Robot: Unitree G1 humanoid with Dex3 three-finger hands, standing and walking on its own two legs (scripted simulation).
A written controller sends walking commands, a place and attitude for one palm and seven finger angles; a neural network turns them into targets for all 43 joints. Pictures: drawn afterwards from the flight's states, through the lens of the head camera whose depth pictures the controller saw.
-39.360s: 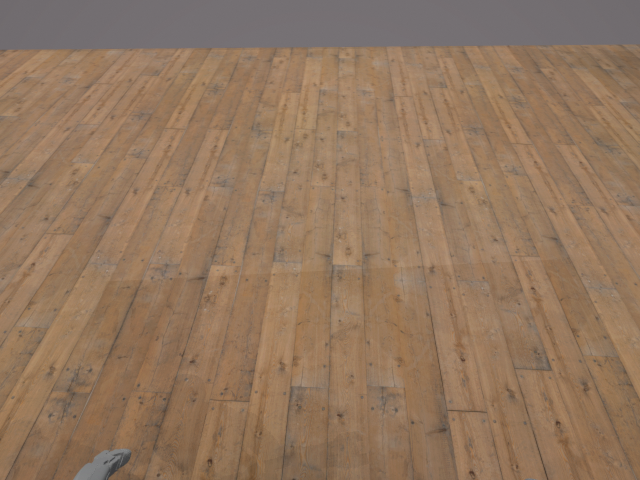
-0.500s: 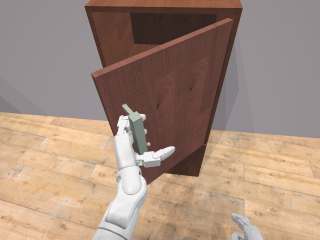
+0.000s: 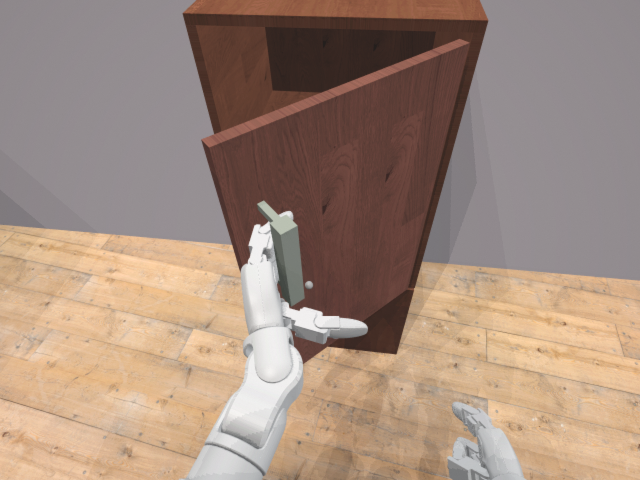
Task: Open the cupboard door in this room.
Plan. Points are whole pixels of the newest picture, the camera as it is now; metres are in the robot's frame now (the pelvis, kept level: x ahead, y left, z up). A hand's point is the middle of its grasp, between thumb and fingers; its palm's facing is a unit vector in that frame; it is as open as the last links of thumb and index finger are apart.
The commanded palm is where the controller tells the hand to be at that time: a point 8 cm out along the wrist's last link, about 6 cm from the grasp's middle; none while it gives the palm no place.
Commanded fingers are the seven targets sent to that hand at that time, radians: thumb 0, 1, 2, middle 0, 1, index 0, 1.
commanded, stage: slide the hand sideways off the handle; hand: left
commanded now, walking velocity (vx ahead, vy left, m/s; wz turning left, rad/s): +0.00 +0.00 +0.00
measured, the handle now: (280, 254) +0.37 +0.08 +0.09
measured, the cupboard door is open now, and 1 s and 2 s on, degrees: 45 48 48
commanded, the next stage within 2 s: draw the hand back to the body in 1.16 s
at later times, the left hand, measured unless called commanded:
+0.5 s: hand (300, 323) +0.28 +0.04 +0.09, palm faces -0.15 -0.99 -0.04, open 16.3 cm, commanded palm +0.25 +0.10 +0.08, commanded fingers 0.00 -0.50 0.30 -0.15 -0.30 -0.15 -0.30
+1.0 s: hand (249, 358) +0.23 +0.09 +0.08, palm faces -0.07 -1.00 -0.05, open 16.2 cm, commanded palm +0.20 +0.16 +0.08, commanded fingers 0.00 -0.50 0.30 -0.15 -0.30 -0.15 -0.30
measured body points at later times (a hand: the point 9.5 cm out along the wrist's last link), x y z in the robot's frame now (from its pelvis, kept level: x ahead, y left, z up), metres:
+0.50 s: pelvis +0.00 +0.01 +0.00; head +0.01 +0.00 +0.45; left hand +0.28 +0.10 +0.09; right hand +0.16 -0.21 -0.09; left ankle +0.00 +0.13 -0.71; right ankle +0.03 -0.10 -0.71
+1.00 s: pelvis +0.02 +0.00 +0.00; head +0.04 -0.02 +0.45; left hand +0.23 +0.15 +0.09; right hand +0.21 -0.21 -0.08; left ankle +0.00 +0.13 -0.71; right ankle +0.03 -0.10 -0.71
